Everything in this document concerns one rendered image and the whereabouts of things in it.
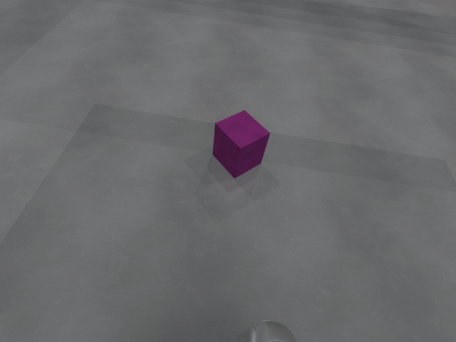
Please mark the carton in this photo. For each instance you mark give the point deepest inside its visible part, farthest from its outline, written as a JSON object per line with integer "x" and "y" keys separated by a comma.
{"x": 239, "y": 143}

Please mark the right robot thigh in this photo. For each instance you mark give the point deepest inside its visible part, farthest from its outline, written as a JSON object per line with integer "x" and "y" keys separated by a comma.
{"x": 269, "y": 331}

